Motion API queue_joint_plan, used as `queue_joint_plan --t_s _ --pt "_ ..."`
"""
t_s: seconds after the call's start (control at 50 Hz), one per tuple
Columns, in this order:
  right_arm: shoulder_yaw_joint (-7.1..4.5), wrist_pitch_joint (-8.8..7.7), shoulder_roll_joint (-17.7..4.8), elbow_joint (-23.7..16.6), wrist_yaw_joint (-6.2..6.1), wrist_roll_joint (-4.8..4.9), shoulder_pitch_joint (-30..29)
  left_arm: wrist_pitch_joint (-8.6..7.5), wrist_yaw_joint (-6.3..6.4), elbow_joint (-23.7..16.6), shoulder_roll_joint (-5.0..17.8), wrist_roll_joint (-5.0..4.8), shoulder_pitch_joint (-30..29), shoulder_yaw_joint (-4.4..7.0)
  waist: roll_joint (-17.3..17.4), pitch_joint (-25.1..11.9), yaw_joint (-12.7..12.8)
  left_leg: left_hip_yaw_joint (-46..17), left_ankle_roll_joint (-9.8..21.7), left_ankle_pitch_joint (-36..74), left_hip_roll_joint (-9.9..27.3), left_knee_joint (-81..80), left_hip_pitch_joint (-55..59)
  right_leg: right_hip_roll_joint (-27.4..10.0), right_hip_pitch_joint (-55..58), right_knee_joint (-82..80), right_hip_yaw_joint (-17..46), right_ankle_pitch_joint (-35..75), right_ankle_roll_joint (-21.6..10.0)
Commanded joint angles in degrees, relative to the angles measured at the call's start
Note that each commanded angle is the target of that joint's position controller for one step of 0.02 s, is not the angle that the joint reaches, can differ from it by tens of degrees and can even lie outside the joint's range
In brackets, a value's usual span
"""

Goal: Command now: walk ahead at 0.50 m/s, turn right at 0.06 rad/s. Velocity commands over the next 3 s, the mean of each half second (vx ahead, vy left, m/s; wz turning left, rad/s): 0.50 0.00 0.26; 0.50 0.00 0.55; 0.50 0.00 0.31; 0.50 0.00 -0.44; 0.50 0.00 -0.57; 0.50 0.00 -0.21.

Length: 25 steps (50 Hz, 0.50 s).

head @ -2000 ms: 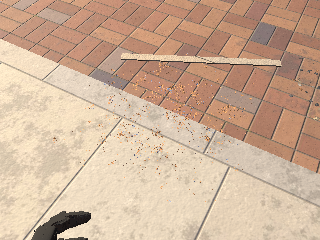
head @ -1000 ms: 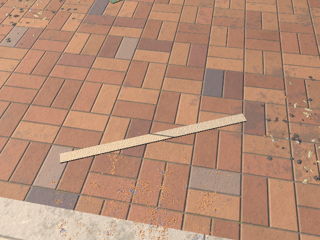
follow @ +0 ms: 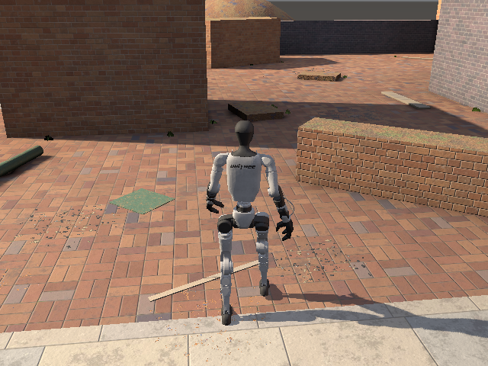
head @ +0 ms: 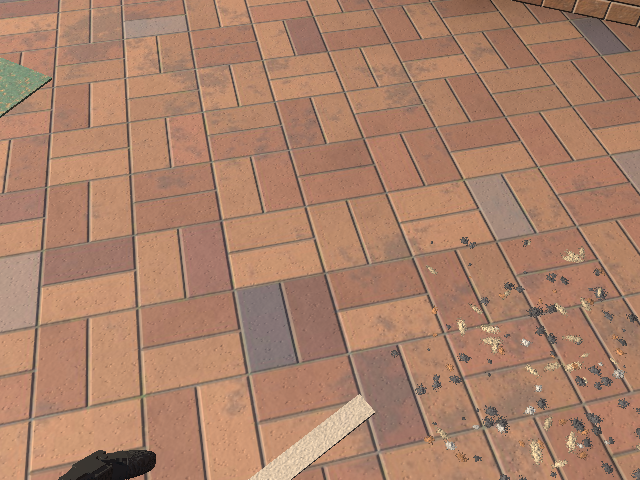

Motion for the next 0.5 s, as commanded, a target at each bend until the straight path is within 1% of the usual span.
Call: queue_joint_plan --t_s 0.02,0.04,0.06,0.08,0.1,0.12,0.14,0.16,0.18,0.2,0.22,0.24,0.26,0.3,0.32,0.36,0.4,0.42,0.46,0.5 --pt "-2.34 0.39 -10.64 -1.92 -0.5 0.31 0.34 -1.35 -0.75 -5.51 5.11 -0.22 -4.56 1.3 7.25 1.56 2.57 -8.6 8.5 23.02 16.63 -0.22 0.81 1.7 2.9 -3.29 -1.37 -3.49 -1.85" --pt "-2.44 0.69 -11.22 -2.01 -0.65 0.38 -0.65 -1.46 -0.74 -4.78 6.22 -0.04 -1.41 1.88 7.5 -0.22 4.94 -7.55 7.64 30.4 16.1 3.64 1.07 2.99 8.16 -4.96 -2.57 -4.23 -2.91" --pt "-2.16 0.91 -10.64 -2.12 -0.78 0.39 -1.07 -1.44 -0.44 -2.62 8.31 0.3 5.52 3.06 6.59 -4.56 8.52 -5.14 6.31 38.1 13.7 11.81 -0.42 4.37 18.47 -6.51 -3.83 -3.53 -4.52" --pt "-1.12 0.77 -8.35 -3.17 -0.84 -0.37 -1.36 -1.4 0.17 -0.55 11.64 1.0 15.38 4.34 4.3 -11.87 12.74 -3.44 4.24 32.33 10.97 25.43 -9.61 -1.44 35.24 -4.11 1.99 -1.7 -7.58" --pt "0.92 -0.33 -2.34 -4.86 -0.6 -1.01 3.83 -0.92 0.6 0.34 17.73 1.85 21.9 5.79 -8.93 -20.52 12.49 0.39 -0.07 7.24 2.3 48.48 -33.4 -16.9 57.98 -5.39 25.65 -7.43 -15.8" --pt "0.61 -1.39 -4.18 -3.97 -0.39 -0.22 3.48 -0.62 0.55 0.85 13.82 1.21 23.63 4.74 -11.83 -23.96 13.41 -7.53 0.15 -17.08 0.82 57.35 -40.95 -20.39 58.08 -12.44 38.52 -13.56 -17.7" --pt "-0.84 -1.7 -8.78 -5.22 -0.17 1.35 -1.16 -0.62 0.61 0.91 10.9 0.94 20.22 3.61 -7.34 -14.44 13.13 -8.71 0.74 -13.99 3.85 60.82 -45.43 -18.3 50.7 -13.72 30.35 -15.95 -14.8" --pt "-0.88 -1.56 -8.66 -5.99 -0.19 1.4 -4.4 -0.65 0.63 0.55 9.11 0.85 16.15 2.94 -4.79 -9.1 11.4 -7.11 0.92 -8.85 6.5 58.82 -44.77 -15.83 42.53 -15.38 22.65 -14.59 -12.84" --pt "-1.03 -1.05 -8.0 -6.16 -0.33 0.66 -5.84 -0.85 0.39 0.58 7.22 1.01 12.43 2.35 -3.11 -4.9 9.55 -6.56 0.57 -4.99 8.16 55.58 -42.94 -13.42 35.24 -18.06 17.47 -12.73 -11.8" --pt "-1.38 -0.1 -7.41 -5.73 -0.53 0.31 -4.84 -1.41 0.21 0.58 5.86 1.28 9.85 1.99 -4.46 -2.81 7.44 -7.1 0.29 -1.95 9.67 53.15 -39.58 -11.57 29.98 -20.51 13.1 -10.42 -10.75" --pt "-1.24 0.84 -6.1 -5.21 -0.57 0.38 -3.33 -1.9 0.06 0.95 5.66 1.51 8.39 2.1 -5.18 -2.0 6.11 -7.1 -0.15 0.08 10.05 52.52 -36.58 -10.71 26.26 -22.58 10.2 -8.66 -10.52" --pt "-1.11 1.52 -4.85 -4.97 -0.61 0.42 -2.69 -2.43 0.05 1.46 5.8 1.66 7.9 2.29 -4.56 -1.48 5.39 -7.08 -0.62 1.73 10.0 52.27 -35.75 -10.46 24.43 -23.94 7.55 -5.66 -10.79" --pt "-1.16 1.96 -4.43 -5.24 -0.7 0.4 -3.01 -2.8 0.15 2.04 6.23 1.84 7.77 2.5 -3.67 -0.75 4.96 -7.52 -1.04 3.78 9.94 51.52 -36.46 -10.37 23.72 -24.83 4.96 -2.86 -10.87" --pt "-1.34 2.24 -4.2 -6.25 -0.82 0.19 -5.29 -3.11 0.63 3.36 6.91 2.19 8.62 2.84 -1.97 0.3 5.09 -8.74 -1.65 8.79 9.74 47.76 -39.43 -10.23 24.72 -25.4 0.91 1.64 -10.75" --pt "-1.35 2.13 -4.01 -6.71 -0.68 0.05 -6.49 -3.08 0.91 3.95 7.15 2.19 9.19 2.93 -1.6 0.58 5.38 -8.9 -1.77 11.92 9.49 44.95 -40.38 -9.96 25.71 -25.46 -1.05 3.28 -10.47" --pt "-1.12 1.76 -3.34 -7.59 -0.02 -0.06 -9.26 -2.89 1.36 4.6 7.79 2.02 9.35 3.03 -1.28 1.21 6.1 -7.41 -1.5 18.3 8.97 37.5 -39.6 -8.8 26.6 -25.68 -5.22 4.57 -9.25" --pt "-0.61 1.57 -2.41 -9.05 0.75 -0.26 -13.6 -2.61 1.75 5.3 8.75 1.71 10.54 3.24 -0.54 2.5 7.86 -4.52 -1.01 22.1 8.48 31.11 -38.41 -8.81 27.55 -26.2 -7.96 4.48 -8.55" --pt "-0.35 1.55 -1.93 -9.99 1.11 -0.33 -15.8 -2.37 1.92 5.9 9.28 1.52 11.78 3.4 -0.06 3.29 8.85 -3.56 -0.65 22.52 8.35 28.87 -38.73 -9.49 29.01 -26.14 -8.66 4.65 -8.49" --pt "-0.09 1.57 -1.72 -11.95 1.79 -0.25 -19.24 -1.59 2.1 7.07 10.09 1.04 14.01 3.73 0.43 4.58 10.22 -2.35 0.28 20.81 8.11 25.44 -40.82 -10.96 33.77 -24.87 -9.72 6.12 -8.31" --pt "-0.09 1.6 -2.05 -13.9 2.52 -0.19 -21.53 -0.55 2.2 7.92 10.78 0.48 15.31 4.05 0.21 5.06 10.68 -0.76 1.48 16.58 7.49 23.33 -42.45 -12.35 38.66 -22.31 -10.6 10.06 -7.78"
Next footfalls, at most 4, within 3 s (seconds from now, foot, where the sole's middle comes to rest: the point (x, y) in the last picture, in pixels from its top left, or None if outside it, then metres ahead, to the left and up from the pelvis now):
0.08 right None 0.21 -0.13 -0.78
0.62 left None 0.48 0.14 -0.78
1.08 right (270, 334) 0.81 0.06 -0.78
1.56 left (116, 336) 0.84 0.42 -0.78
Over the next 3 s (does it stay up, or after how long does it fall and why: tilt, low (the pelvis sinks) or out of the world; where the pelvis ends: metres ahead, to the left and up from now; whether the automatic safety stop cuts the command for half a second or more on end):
stays up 1.54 0.40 0.00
